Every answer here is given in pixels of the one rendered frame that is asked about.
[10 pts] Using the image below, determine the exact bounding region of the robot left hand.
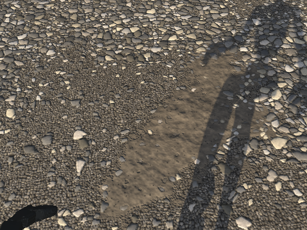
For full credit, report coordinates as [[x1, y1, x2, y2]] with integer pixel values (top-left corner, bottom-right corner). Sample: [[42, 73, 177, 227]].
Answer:
[[0, 204, 58, 230]]

